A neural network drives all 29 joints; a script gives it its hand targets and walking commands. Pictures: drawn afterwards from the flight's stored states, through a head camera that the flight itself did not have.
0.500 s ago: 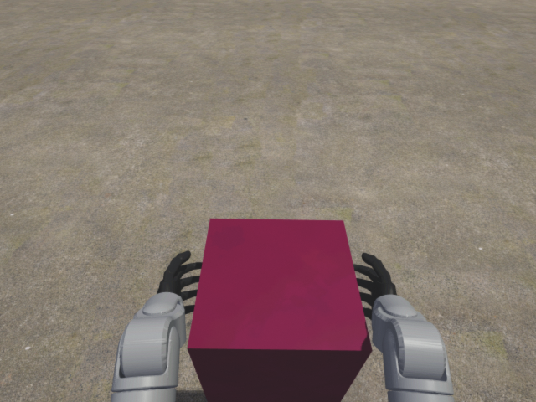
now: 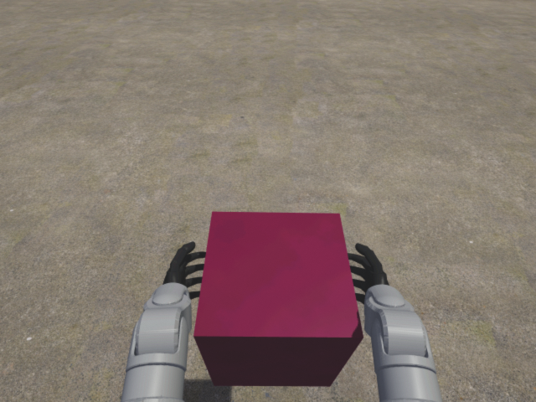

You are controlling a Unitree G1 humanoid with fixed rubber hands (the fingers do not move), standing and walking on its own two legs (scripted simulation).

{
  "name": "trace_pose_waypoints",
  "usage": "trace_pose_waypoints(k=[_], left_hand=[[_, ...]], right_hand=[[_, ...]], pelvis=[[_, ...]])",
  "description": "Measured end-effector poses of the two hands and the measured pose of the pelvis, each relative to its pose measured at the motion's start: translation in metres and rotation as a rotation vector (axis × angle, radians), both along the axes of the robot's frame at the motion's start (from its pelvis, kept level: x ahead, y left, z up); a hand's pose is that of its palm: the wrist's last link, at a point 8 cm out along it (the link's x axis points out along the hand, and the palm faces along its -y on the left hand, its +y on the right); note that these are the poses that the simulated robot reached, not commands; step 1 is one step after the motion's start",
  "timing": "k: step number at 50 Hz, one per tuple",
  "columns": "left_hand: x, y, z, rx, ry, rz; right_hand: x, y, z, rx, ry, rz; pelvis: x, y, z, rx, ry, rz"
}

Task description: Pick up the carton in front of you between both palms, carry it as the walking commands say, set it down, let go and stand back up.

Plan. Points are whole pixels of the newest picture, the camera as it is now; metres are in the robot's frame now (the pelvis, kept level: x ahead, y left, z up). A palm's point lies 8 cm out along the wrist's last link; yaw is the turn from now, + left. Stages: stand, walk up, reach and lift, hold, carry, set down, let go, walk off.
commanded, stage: carry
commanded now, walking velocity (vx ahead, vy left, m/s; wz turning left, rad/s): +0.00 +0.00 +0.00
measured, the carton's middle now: (274, 303) +0.32 +0.00 -0.03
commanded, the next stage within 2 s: hold in 0.70 s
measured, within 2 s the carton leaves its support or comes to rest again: neither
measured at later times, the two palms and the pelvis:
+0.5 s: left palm (177, 303) +0.27 +0.14 +0.04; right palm (381, 304) +0.27 -0.15 +0.04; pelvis -0.02 -0.01 +0.00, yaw +0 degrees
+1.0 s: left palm (197, 306) +0.27 +0.11 +0.05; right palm (411, 334) +0.23 -0.18 +0.05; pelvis -0.03 +0.00 +0.01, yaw -7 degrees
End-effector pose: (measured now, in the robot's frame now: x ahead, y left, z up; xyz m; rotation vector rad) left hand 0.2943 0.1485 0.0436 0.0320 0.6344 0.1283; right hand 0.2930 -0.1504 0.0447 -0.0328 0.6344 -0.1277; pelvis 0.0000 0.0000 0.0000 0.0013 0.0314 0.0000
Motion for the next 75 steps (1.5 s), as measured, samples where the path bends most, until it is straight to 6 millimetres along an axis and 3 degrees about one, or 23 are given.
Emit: trace_pose_waypoints(k=[10,36,49,62,75], left_hand=[[-0.013,-0.001,-0.002,0.001,0.022,0.002],[-0.023,-0.007,-0.001,-0.003,0.021,0.004],[-0.026,-0.036,0.003,0.007,0.018,-0.134],[-0.033,-0.014,0.005,-0.011,0.015,-0.126],[-0.022,-0.005,0.011,-0.024,0.008,-0.151]], right_hand=[[-0.012,-0.001,-0.002,-0.003,0.022,0.006],[-0.023,-0.007,-0.001,0.000,0.022,0.003],[-0.064,-0.033,0.003,-0.009,0.019,-0.121],[-0.070,-0.011,0.009,-0.012,0.015,-0.122],[-0.067,-0.002,0.015,-0.013,0.008,-0.150]], pelvis=[[-0.008,-0.002,0.000,-0.002,-0.003,0.000],[-0.019,-0.008,0.001,0.000,-0.019,-0.001],[-0.034,0.002,0.009,-0.008,-0.158,-0.113],[-0.045,0.024,0.007,-0.014,-0.186,-0.133],[-0.040,0.041,0.007,-0.018,-0.194,-0.151]])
